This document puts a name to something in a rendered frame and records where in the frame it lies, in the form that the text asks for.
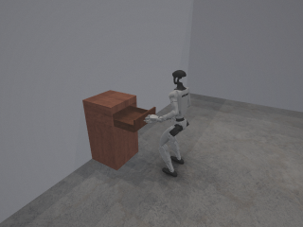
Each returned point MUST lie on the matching left robot forearm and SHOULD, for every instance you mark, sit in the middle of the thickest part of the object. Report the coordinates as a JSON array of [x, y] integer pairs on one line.
[[166, 117]]

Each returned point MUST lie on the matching robot right shin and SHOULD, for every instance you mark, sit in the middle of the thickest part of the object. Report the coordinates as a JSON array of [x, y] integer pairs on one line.
[[175, 147]]

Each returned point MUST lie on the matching drawer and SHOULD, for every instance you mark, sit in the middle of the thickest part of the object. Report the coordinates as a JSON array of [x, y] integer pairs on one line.
[[132, 118]]

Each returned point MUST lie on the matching robot left hand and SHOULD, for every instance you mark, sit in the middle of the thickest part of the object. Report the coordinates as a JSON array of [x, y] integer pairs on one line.
[[152, 117]]

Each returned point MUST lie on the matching right robot upper arm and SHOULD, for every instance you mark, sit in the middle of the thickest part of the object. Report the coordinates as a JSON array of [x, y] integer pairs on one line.
[[188, 97]]

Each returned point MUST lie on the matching left robot upper arm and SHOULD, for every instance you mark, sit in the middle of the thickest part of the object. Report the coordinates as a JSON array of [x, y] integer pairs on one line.
[[173, 101]]

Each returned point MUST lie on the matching right robot foot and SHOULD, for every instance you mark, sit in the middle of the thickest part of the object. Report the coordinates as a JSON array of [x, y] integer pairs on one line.
[[174, 158]]

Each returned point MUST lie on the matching cabinet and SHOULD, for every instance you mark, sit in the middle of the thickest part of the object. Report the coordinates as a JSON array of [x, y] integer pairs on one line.
[[110, 145]]

